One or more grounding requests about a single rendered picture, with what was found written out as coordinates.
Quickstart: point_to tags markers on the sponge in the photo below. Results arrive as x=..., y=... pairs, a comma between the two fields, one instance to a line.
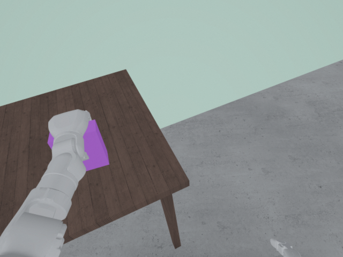
x=93, y=146

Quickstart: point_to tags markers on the left robot upper arm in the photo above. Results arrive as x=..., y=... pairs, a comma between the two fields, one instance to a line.
x=34, y=236

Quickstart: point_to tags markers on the robot left forearm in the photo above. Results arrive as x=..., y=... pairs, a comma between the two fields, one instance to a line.
x=53, y=194

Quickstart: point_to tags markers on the robot right hand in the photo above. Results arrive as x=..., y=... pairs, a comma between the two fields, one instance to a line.
x=284, y=248

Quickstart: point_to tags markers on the table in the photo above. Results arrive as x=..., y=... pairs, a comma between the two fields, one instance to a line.
x=142, y=166

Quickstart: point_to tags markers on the robot left hand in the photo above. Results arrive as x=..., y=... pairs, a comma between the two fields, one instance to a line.
x=75, y=120

